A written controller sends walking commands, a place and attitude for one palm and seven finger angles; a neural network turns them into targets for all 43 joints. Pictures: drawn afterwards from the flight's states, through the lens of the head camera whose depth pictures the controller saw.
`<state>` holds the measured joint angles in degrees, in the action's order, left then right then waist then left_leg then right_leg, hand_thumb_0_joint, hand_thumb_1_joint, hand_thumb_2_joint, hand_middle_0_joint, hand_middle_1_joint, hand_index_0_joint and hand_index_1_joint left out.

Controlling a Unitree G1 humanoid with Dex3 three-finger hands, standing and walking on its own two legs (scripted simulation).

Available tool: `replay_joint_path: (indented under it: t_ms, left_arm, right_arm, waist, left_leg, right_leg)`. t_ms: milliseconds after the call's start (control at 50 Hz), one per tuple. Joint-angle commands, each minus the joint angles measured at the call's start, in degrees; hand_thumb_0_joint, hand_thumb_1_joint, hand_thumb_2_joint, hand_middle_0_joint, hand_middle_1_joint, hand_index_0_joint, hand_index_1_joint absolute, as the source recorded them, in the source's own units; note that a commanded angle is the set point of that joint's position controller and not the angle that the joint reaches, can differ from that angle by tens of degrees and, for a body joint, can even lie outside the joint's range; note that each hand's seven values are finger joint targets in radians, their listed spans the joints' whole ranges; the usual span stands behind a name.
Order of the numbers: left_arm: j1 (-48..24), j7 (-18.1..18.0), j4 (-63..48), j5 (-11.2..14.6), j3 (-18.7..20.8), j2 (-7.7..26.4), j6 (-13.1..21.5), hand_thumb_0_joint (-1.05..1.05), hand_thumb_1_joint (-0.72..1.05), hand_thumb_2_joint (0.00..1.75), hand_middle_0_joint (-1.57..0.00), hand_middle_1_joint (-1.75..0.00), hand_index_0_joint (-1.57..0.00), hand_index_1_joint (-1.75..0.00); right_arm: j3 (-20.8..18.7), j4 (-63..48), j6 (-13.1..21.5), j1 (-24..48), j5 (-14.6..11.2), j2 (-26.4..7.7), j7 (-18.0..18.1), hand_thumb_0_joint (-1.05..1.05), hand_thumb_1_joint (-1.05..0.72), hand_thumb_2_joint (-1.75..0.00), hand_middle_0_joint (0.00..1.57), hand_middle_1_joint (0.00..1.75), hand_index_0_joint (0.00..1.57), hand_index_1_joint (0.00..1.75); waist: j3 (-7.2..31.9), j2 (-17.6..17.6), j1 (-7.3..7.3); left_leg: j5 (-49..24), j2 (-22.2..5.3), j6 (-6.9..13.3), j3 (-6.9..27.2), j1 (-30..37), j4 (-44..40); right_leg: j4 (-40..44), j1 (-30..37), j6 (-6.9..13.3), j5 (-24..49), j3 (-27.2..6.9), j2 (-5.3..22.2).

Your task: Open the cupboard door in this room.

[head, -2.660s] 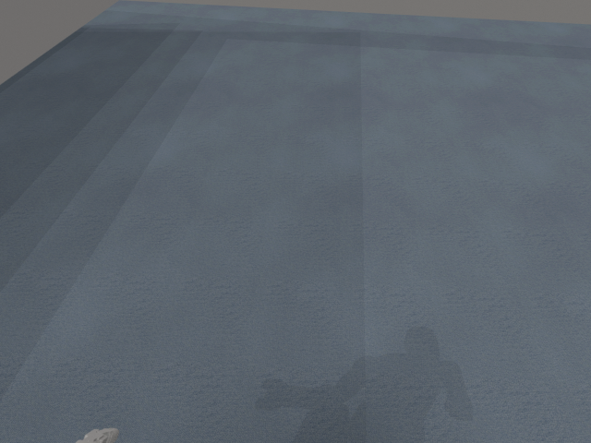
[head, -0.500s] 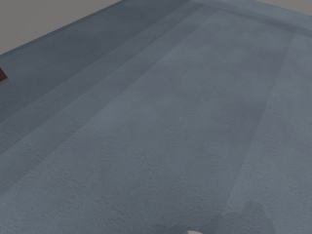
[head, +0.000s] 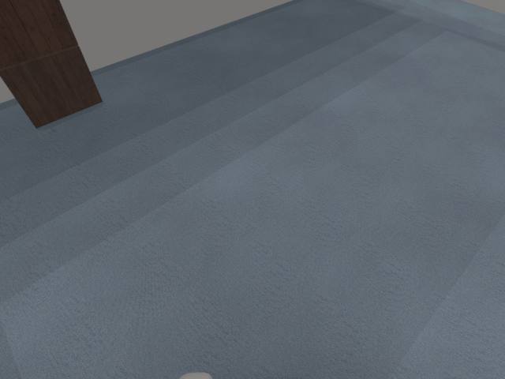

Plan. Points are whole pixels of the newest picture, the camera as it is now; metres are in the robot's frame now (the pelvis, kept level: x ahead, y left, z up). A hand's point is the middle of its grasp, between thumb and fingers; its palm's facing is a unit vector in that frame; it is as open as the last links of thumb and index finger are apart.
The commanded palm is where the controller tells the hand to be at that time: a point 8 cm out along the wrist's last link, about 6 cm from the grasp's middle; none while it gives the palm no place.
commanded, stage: turn or walk to find it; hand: left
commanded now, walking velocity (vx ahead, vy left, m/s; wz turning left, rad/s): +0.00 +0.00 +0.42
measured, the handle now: out of the picture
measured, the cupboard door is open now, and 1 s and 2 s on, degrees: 0 0 0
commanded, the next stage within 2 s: stand and wait in 0.46 s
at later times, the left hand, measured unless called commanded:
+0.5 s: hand out of the picture +0.04 +0.23 -0.15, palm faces +0.21 -0.94 -0.27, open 7.3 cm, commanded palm none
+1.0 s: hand out of the picture -0.10 +0.19 -0.18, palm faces +0.30 -0.94 -0.18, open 7.3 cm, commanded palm none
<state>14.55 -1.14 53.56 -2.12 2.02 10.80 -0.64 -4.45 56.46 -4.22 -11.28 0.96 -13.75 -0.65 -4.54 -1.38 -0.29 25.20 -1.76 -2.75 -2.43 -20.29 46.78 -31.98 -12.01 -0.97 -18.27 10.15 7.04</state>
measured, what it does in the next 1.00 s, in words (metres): steps on the spot: left foot, then right foot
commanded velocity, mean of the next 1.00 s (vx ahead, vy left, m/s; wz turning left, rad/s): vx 0.00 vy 0.00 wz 0.18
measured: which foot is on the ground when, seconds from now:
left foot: up 0.00-0.04, down 0.06-0.52, up 0.54-0.82, down 0.84-1.00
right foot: down 0.00-0.06, up 0.08-0.48, down 0.50-1.00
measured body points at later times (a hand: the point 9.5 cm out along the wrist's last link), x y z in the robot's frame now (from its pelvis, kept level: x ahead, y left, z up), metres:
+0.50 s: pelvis -0.02 +0.01 +0.00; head +0.01 +0.00 +0.45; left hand +0.03 +0.28 -0.13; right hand +0.08 -0.22 -0.16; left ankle +0.00 +0.13 -0.73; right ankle -0.01 -0.11 -0.73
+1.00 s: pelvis -0.03 +0.02 +0.01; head -0.03 +0.04 +0.45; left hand -0.11 +0.24 -0.16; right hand +0.09 -0.19 -0.14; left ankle -0.07 +0.14 -0.73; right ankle -0.01 -0.11 -0.73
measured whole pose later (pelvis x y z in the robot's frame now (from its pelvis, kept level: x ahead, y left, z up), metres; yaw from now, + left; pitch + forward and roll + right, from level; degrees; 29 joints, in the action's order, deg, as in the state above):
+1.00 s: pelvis -0.03 +0.02 +0.01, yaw +14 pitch -2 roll +0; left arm 17.6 -1.5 64.2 -0.9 0.6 10.3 -1.4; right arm -1.3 62.5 -0.6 -10.3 0.8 -8.9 1.7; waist -2.2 -1.9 -2.6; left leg 15.7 -1.5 -0.3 -2.8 -9.5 27.1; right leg -27.0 -9.2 -1.5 -15.7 5.2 3.5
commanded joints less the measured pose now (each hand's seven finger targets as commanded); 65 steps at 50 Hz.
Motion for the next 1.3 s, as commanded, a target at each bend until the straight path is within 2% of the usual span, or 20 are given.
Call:
replay_joint_path:
  t_ms: [0,20,40,60,100,160,360,440,460,480,500,540,560,600,720,780,820,860,1000,1280]
  left_arm:
    - [1.12,-0.70,-2.44,0.82,3.81,13.15,-0.02,0.00,0.90,0.90,-0.20,-0.30,-0.20,-0.30]
    - [2.10,-0.49,-3.09,1.22,3.43,10.78,-0.47,0.00,0.90,0.90,-0.20,-0.30,-0.20,-0.30]
    - [1.70,-0.12,-5.36,1.45,2.57,6.82,-0.73,0.00,0.90,0.90,-0.20,-0.30,-0.20,-0.30]
    - [-2.36,-0.59,-5.80,0.85,2.08,7.52,-1.49,0.00,0.90,0.90,-0.20,-0.30,-0.20,-0.30]
    - [-5.07,-0.29,-4.70,1.10,2.70,7.83,-1.55,0.00,0.90,0.90,-0.20,-0.30,-0.20,-0.30]
    - [-1.25,0.39,-2.36,1.11,2.69,7.40,-1.45,0.00,0.90,0.90,-0.20,-0.30,-0.20,-0.30]
    - [-3.71,-0.09,-4.77,1.47,2.22,5.84,-1.17,0.00,0.90,0.90,-0.20,-0.30,-0.20,-0.30]
    - [1.32,-0.56,-3.94,1.75,2.39,6.51,-0.33,0.00,0.90,0.90,-0.20,-0.30,-0.20,-0.30]
    - [2.68,-0.80,-3.56,1.46,2.54,7.78,0.19,0.00,0.90,0.90,-0.20,-0.30,-0.20,-0.30]
    - [3.48,-1.25,-3.49,0.62,3.14,11.59,0.83,0.00,0.90,0.90,-0.20,-0.30,-0.20,-0.30]
    - [2.79,-1.09,-4.39,0.36,3.34,14.89,0.80,0.00,0.90,0.90,-0.20,-0.30,-0.20,-0.30]
    - [-0.47,-1.31,-4.47,0.78,3.02,11.80,0.95,0.00,0.90,0.90,-0.20,-0.30,-0.20,-0.30]
    - [-2.50,-1.13,-4.37,0.85,2.34,10.01,1.04,0.00,0.90,0.90,-0.20,-0.30,-0.20,-0.30]
    - [-3.02,-0.98,-3.88,0.74,1.79,8.74,1.42,0.00,0.90,0.90,-0.20,-0.30,-0.20,-0.30]
    - [3.09,-0.94,1.12,0.39,1.87,9.70,1.28,0.00,0.90,0.90,-0.20,-0.30,-0.20,-0.30]
    - [2.42,-1.05,3.00,1.17,1.44,8.97,1.11,0.00,0.90,0.90,-0.20,-0.30,-0.20,-0.30]
    - [3.56,-0.69,3.52,1.69,0.64,5.90,0.65,0.00,0.90,0.90,-0.20,-0.30,-0.20,-0.30]
    - [2.94,-0.82,4.83,1.59,-0.14,3.78,0.04,0.00,0.90,0.90,-0.20,-0.30,-0.20,-0.30]
    - [5.24,-0.55,9.91,1.40,-1.31,4.18,0.62,0.00,0.90,0.90,-0.20,-0.30,-0.20,-0.30]
    - [5.66,-0.92,11.21,1.40,-1.28,3.45,0.59,0.00,0.90,0.90,-0.20,-0.30,-0.20,-0.30]
  right_arm:
    - [-0.05,-4.18,2.76,-1.46,-0.30,-4.00,-0.01,0.00,-0.90,-0.90,0.20,0.30,0.20,0.30]
    - [-0.84,-4.13,3.33,-3.34,-0.06,-7.81,-0.07,0.00,-0.90,-0.90,0.20,0.30,0.20,0.30]
    - [-1.97,-4.33,3.55,-5.78,0.21,-13.19,0.22,0.00,-0.90,-0.90,0.20,0.30,0.20,0.30]
    - [-2.36,-2.92,3.42,-8.12,0.21,-13.76,0.89,0.00,-0.90,-0.90,0.20,0.30,0.20,0.30]
    - [-1.43,-3.53,3.53,-3.75,0.32,-10.57,1.76,0.00,-0.90,-0.90,0.20,0.30,0.20,0.30]
    - [-0.49,-5.08,4.07,0.76,0.14,-8.63,1.85,0.00,-0.90,-0.90,0.20,0.30,0.20,0.30]
    - [-1.44,-5.12,3.12,-1.41,0.65,-9.43,1.42,0.00,-0.90,-0.90,0.20,0.30,0.20,0.30]
    - [-1.63,-5.95,2.86,0.28,0.27,-8.77,1.03,0.00,-0.90,-0.90,0.20,0.30,0.20,0.30]
    - [-1.34,-5.95,2.94,0.19,-0.12,-7.05,0.84,0.00,-0.90,-0.90,0.20,0.30,0.20,0.30]
    - [-0.73,-6.64,3.08,-0.61,-0.63,-3.46,0.55,0.00,-0.90,-0.90,0.20,0.30,0.20,0.30]
    - [-0.60,-7.94,2.86,0.61,-0.27,-2.51,0.53,0.00,-0.90,-0.90,0.20,0.30,0.20,0.30]
    - [-1.20,-6.19,1.46,1.35,0.27,-4.23,0.71,0.00,-0.90,-0.90,0.20,0.30,0.20,0.30]
    - [-1.11,-4.39,1.34,-0.01,0.22,-3.71,0.44,0.00,-0.90,-0.90,0.20,0.30,0.20,0.30]
    - [-0.66,-2.60,1.41,-2.08,0.14,-2.74,0.32,0.00,-0.90,-0.90,0.20,0.30,0.20,0.30]
    - [0.88,-1.62,2.40,1.39,-0.40,-0.35,0.89,0.00,-0.90,-0.90,0.20,0.30,0.20,0.30]
    - [1.59,1.38,3.32,-2.61,-0.43,-0.15,1.45,0.00,-0.90,-0.90,0.20,0.30,0.20,0.30]
    - [1.27,2.57,4.35,-3.48,-0.30,-3.82,1.72,0.00,-0.90,-0.90,0.20,0.30,0.20,0.30]
    - [1.48,3.12,4.49,-0.62,-0.15,-4.64,2.13,0.00,-0.90,-0.90,0.20,0.30,0.20,0.30]
    - [2.55,5.28,4.78,-1.64,-0.62,-1.98,2.54,0.00,-0.90,-0.90,0.20,0.30,0.20,0.30]
    - [3.03,6.96,5.31,-5.30,-0.56,-1.35,2.50,0.00,-0.90,-0.90,0.20,0.30,0.20,0.30]
  waist:
    - [6.57,-7.50,1.09]
    - [8.81,3.55,1.80]
    - [8.09,20.05,2.71]
    - [8.53,15.21,4.84]
    - [5.34,13.83,3.24]
    - [5.45,9.33,0.66]
    - [5.56,9.19,2.12]
    - [7.35,8.54,-0.60]
    - [7.83,4.08,-1.34]
    - [8.17,-7.77,-1.51]
    - [5.63,-15.03,-2.03]
    - [2.78,-10.91,-0.79]
    - [1.50,-6.85,0.59]
    - [1.99,-7.02,1.18]
    - [2.65,-9.12,-1.66]
    - [5.19,-7.94,0.36]
    - [6.92,2.03,-0.18]
    - [4.18,9.81,-0.60]
    - [2.40,2.77,-0.31]
    - [-0.10,1.55,-0.44]
  left_leg:
    - [-12.27,0.56,1.02,-3.06,9.49,-19.88]
    - [-22.24,-6.08,3.39,5.53,17.92,-24.82]
    - [-42.20,-20.10,10.81,22.66,21.03,-26.91]
    - [-39.83,-21.93,14.26,23.08,17.04,-27.94]
    - [-33.77,-16.57,13.42,19.14,12.34,-27.94]
    - [-32.73,-11.98,11.67,12.98,10.98,-28.24]
    - [-28.96,-11.16,13.07,20.08,10.15,-27.88]
    - [-27.99,-8.15,10.47,19.98,4.78,-23.35]
    - [-22.53,-5.52,7.85,17.78,0.38,-20.07]
    - [-10.15,1.03,4.00,10.39,-8.32,-10.28]
    - [5.38,5.61,1.78,5.20,-11.06,0.22]
    - [3.77,2.71,1.94,7.62,-9.63,13.29]
    - [0.13,2.04,1.60,6.92,-9.41,16.12]
    - [-2.70,1.37,0.78,5.04,-7.49,15.68]
    - [-0.38,0.48,0.38,0.10,-0.04,-5.85]
    - [-12.39,0.44,0.82,-0.81,10.49,-21.72]
    - [-28.44,-6.69,3.58,5.85,18.52,-24.02]
    - [-25.83,-10.17,6.10,8.60,11.58,-26.80]
    - [-21.57,-5.54,3.98,4.02,11.78,-26.76]
    - [-19.99,-5.12,4.31,4.32,9.12,-29.00]
  right_leg:
    - [0.02,0.46,3.81,25.42,-4.54,10.64]
    - [-9.32,-7.49,0.52,14.07,-1.67,6.75]
    - [-20.89,-19.80,-3.55,-16.32,-0.01,-0.30]
    - [-29.03,-18.90,-2.87,-19.10,-5.87,-0.45]
    - [-33.39,-20.23,-2.56,-11.84,-9.62,0.09]
    - [-31.42,-16.99,-3.21,-5.72,-8.65,-0.59]
    - [-13.13,-9.98,-2.82,-7.61,-8.27,-4.12]
    - [3.22,1.36,-2.15,1.57,-7.77,-5.14]
    - [10.34,7.37,-1.50,6.11,-9.62,-2.84]
    - [15.43,12.46,2.29,6.05,-21.97,8.71]
    - [17.73,7.22,8.43,10.62,-30.06,18.46]
    - [17.40,0.06,10.89,12.49,-26.43,15.10]
    - [16.01,-0.53,9.88,14.59,-20.98,11.69]
    - [14.51,-0.11,8.67,18.98,-15.42,8.96]
    - [11.65,4.12,9.78,29.28,-14.67,8.70]
    - [7.42,2.37,6.17,27.69,-12.54,5.79]
    - [3.71,-3.83,1.60,15.67,-9.36,0.49]
    - [5.17,-1.48,-0.66,5.20,-6.25,-1.61]
    - [11.71,1.66,0.14,11.69,-8.90,0.29]
    - [11.40,2.54,-0.23,10.05,-8.25,0.55]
